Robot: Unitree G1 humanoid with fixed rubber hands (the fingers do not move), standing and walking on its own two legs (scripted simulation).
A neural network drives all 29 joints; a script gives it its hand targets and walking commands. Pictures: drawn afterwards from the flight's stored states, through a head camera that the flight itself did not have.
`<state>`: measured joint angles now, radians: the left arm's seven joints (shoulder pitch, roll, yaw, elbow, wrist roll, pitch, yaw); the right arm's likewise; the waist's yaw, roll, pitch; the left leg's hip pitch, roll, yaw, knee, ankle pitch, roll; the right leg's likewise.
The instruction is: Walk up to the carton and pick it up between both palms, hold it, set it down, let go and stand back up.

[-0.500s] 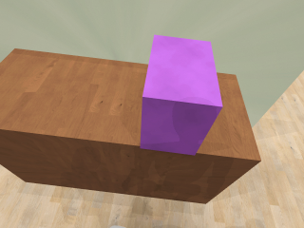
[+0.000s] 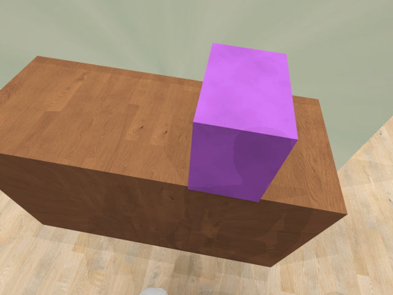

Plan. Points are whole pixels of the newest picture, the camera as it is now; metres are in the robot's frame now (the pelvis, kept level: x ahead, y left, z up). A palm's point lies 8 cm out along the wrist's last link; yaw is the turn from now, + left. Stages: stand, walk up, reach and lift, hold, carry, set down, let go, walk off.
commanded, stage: walk up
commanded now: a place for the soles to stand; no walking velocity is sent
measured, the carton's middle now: (235, 123) +0.51 -0.09 +0.02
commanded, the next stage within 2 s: reach and lift in 0.42 s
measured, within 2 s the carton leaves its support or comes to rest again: neither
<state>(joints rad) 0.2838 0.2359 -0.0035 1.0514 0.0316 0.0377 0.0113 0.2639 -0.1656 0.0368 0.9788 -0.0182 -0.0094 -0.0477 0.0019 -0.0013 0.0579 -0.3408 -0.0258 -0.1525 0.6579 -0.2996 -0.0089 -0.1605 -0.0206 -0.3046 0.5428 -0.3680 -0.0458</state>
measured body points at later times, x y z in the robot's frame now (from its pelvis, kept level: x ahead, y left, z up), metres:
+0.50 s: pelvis +0.00 -0.01 -0.01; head +0.03 +0.01 +0.43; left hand +0.03 +0.25 -0.17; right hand +0.05 -0.25 -0.16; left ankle +0.03 +0.12 -0.73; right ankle -0.04 -0.08 -0.73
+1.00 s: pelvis -0.06 -0.02 -0.01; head +0.01 -0.01 +0.44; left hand +0.12 +0.20 -0.13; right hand +0.07 -0.25 -0.12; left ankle +0.03 +0.12 -0.73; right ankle -0.04 -0.08 -0.73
